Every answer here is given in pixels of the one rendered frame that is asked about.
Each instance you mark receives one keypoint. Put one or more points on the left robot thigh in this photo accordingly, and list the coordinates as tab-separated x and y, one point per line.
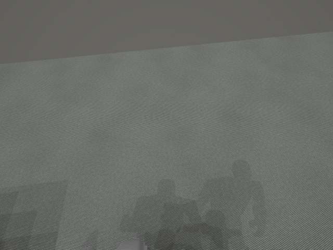
132	244

